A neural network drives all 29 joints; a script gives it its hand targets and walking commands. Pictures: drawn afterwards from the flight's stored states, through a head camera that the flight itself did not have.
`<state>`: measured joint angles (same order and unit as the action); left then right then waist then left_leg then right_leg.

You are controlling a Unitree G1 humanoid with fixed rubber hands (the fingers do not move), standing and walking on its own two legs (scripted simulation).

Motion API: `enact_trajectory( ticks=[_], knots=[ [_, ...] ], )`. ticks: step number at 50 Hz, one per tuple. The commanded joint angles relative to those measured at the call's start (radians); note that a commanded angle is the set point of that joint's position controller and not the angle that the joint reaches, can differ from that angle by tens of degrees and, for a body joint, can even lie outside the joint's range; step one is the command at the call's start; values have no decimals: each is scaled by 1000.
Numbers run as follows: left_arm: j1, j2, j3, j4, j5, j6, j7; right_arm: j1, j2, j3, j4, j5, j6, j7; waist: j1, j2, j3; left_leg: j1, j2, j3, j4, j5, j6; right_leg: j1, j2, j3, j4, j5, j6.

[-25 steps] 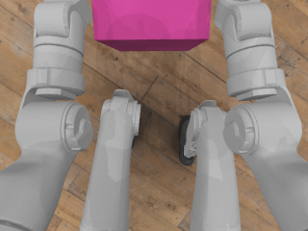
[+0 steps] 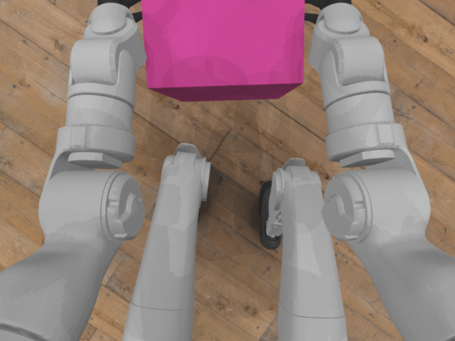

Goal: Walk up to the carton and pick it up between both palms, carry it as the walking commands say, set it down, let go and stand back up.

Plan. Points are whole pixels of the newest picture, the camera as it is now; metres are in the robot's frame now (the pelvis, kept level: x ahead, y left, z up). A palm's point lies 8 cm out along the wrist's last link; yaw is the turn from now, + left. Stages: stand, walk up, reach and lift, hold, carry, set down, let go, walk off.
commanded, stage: reach and lift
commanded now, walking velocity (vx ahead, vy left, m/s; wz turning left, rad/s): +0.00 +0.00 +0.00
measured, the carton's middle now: (225, 18) +0.56 +0.06 -0.14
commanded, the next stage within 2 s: none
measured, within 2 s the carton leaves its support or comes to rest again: neither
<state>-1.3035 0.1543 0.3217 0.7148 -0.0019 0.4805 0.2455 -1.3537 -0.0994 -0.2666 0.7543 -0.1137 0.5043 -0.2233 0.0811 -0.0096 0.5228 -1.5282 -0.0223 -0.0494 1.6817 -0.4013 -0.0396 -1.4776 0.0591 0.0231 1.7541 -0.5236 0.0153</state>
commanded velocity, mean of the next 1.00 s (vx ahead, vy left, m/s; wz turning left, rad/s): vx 0.00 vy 0.00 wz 0.00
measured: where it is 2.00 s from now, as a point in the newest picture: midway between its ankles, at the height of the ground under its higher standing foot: (230, 217)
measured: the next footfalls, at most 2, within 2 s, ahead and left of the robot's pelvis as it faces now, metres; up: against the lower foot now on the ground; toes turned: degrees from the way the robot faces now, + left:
none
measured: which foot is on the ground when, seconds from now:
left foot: down 0.00-1.00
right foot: down 0.00-1.00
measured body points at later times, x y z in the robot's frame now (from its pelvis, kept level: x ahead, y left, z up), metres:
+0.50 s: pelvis +0.04 +0.00 +0.06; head +0.22 +0.01 +0.48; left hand +0.50 +0.20 +0.05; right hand +0.53 -0.08 +0.05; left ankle +0.18 +0.13 -0.49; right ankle +0.14 -0.12 -0.49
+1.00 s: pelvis +0.11 +0.00 +0.15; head +0.21 -0.02 +0.59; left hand +0.49 +0.18 +0.13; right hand +0.51 -0.10 +0.12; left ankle +0.18 +0.13 -0.49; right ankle +0.14 -0.12 -0.49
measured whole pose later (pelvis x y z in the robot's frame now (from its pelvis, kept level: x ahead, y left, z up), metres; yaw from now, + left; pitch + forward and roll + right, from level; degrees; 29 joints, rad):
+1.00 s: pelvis +0.11 +0.00 +0.15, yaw +0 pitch +27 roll +1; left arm -0.63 -0.08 0.41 0.73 0.22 0.37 0.15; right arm -0.67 0.17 -0.40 0.73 -0.26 0.39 -0.18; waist 0.08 -0.01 -0.27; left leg -1.19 -0.03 -0.05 1.10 -0.37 -0.04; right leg -1.16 0.06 0.07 1.16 -0.46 0.00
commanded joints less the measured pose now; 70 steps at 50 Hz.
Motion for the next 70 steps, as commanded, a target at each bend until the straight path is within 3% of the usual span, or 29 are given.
enact_trajectory(
  ticks=[1,3,4,5,6,7,8,11,17,21,23,24,25,29,30,33,37,38,44,45,47,48,51,54,55,56,60,63,70],
  knots=[
    [-762,-1240,-515,-183,-151,-34,-414,-731,1176,420,-188,232,-104,409,26,-14,-2364,782,-121,82,-223,130,13,435,108,-29,-328,95,-27],
    [-774,-1253,-519,-204,-149,-39,-419,-738,1201,410,-183,224,-101,418,-9,-37,-2399,795,-121,69,-239,109,20,443,108,-35,-336,86,-19],
    [-710,-1262,-468,-154,-150,-36,-426,-779,1171,430,-243,235,-111,407,26,-50,-2389,751,-127,92,-227,118,31,506,102,-20,-355,79,-24],
    [-788,-1291,-528,-286,-175,-50,-424,-759,1215,453,-259,246,-109,406,16,-23,-2489,811,-136,105,-242,152,21,582,111,-22,-365,131,-24],
    [-752,-1282,-492,-172,-157,-34,-431,-697,1200,388,-159,204,-99,407,-29,-39,-2373,760,-133,89,-256,88,17,507,110,-33,-375,72,-20],
    [-732,-1286,-511,-218,-152,-41,-424,-732,1218,426,-219,215,-95,414,19,-39,-2435,802,-134,76,-288,125,18,520,114,-46,-364,106,-22],
    [-741,-1287,-530,-203,-164,-33,-425,-653,1200,390,-148,197,-85,424,-24,-20,-2392,813,-128,87,-279,126,6,511,110,-35,-395,102,-30],
    [-551,-1333,-467,-88,-99,-29,-432,-600,1228,404,-184,182,-107,431,13,-26,-2290,855,-134,73,-310,165,21,491,119,-47,-400,140,-32],
    [-569,-1351,-525,-179,-121,-61,-436,-556,1259,421,-181,173,-129,440,-19,-36,-2222,847,-132,58,-338,192,6,511,115,-40,-439,175,-25],
    [-451,-1331,-359,-13,-14,-72,-439,-415,1262,266,17,90,-138,444,-2,-1,-1754,690,-126,81,-411,46,21,404,102,-17,-532,42,-35],
    [-363,-1357,-360,26,0,-79,-454,-349,1261,251,-7,50,-156,447,-33,-32,-1718,696,-131,56,-439,127,24,407,103,-22,-549,127,-27],
    [-347,-1354,-334,44,12,-82,-444,-319,1236,209,72,22,-155,440,-44,18,-1581,690,-124,44,-461,88,17,334,103,-25,-547,104,-32],
    [-239,-1290,-201,183,106,-67,-449,-265,1207,117,150,-25,-156,441,-23,8,-1368,588,-124,65,-492,43,25,291,90,-18,-607,49,-29],
    [-192,-1271,-106,163,145,-92,-466,-187,1196,51,219,-87,-163,438,1,-44,-1273,543,-107,67,-559,-12,35,347,75,0,-683,13,-39],
    [-186,-1242,-118,167,171,-86,-472,-134,1213,14,237,-129,-157,432,-43,-53,-1264,592,-111,50,-590,19,36,346,78,-18,-698,44,-33],
    [-151,-1309,-238,61,116,-98,-478,-125,1248,142,132,-43,-184,440,9,-28,-1481,707,-101,59,-599,157,26,498,70,8,-708,184,-36],
    [-96,-1306,-295,-34,96,-123,-483,-12,1286,211,81,-21,-189,443,-1,-43,-1492,780,-100,57,-631,248,33,563,78,14,-742,270,-31],
    [-90,-1325,-348,-70,71,-131,-492,-82,1308,299,-66,2,-211,438,24,-60,-1623,783,-109,66,-616,318,28,680,88,25,-734,374,-33],
    [50,-1314,-421,-134,24,-154,-496,-54,1363,541,-195,106,-210,432,99,-136,-1681,900,-96,42,-659,466,48,823,70,75,-775,501,0],
    [107,-1380,-452,-128,6,-154,-498,-23,1365,570,-212,101,-209,422,69,-126,-1683,921,-98,33,-673,495,40,843,66,70,-795,528,-4],
    [123,-1275,-391,-99,56,-142,-501,86,1361,528,-90,53,-181,430,111,-142,-1543,885,-94,30,-716,444,44,797,68,74,-819,483,0],
    [139,-1264,-376,-70,57,-135,-503,157,1326,459,-25,15,-172,426,56,-138,-1361,839,-87,31,-720,427,42,739,59,84,-851,460,-1],
    [156,-1335,-449,-94,31,-136,-520,87,1351,531,-157,48,-189,423,40,-144,-1508,960,-90,26,-736,445,41,857,62,89,-892,483,3],
    [204,-1325,-424,-93,34,-131,-519,102,1343,549,-139,66,-185,425,94,-134,-1423,984,-78,28,-765,481,43,863,52,101,-908,499,-2],
    [211,-1305,-380,-45,71,-129,-519,148,1294,473,-74,21,-181,429,53,-116,-1340,937,-81,15,-773,472,38,803,48,99,-905,491,1],
    [186,-1306,-416,-130,62,-143,-514,170,1333,508,-90,20,-178,434,54,-143,-1375,1007,-83,20,-789,486,41,838,60,82,-917,490,3],
    [144,-1328,-428,-113,66,-113,-503,241,1287,375,48,-28,-165,444,-4,-40,-1297,1133,-65,3,-865,415,26,770,59,77,-978,370,-24],
    [127,-1353,-473,-166,42,-126,-496,192,1344,460,-48,27,-176,451,38,-66,-1325,1196,-59,21,-873,456,33,861,67,72,-985,423,-26],
    [162,-1375,-371,-28,89,-83,-488,102,1288,369,-38,-9,-160,465,32,-49,-1163,1218,-60,2,-950,303,32,821,53,68,-1069,236,-44]
  ],
)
